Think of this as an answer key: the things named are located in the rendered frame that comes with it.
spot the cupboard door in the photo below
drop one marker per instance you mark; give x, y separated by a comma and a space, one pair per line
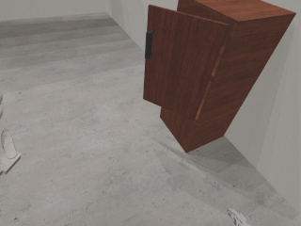
185, 49

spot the handle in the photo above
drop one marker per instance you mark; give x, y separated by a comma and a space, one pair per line
148, 45

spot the right robot hand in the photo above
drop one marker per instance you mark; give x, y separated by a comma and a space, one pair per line
238, 218

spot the left robot hand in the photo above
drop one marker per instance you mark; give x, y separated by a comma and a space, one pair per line
9, 157

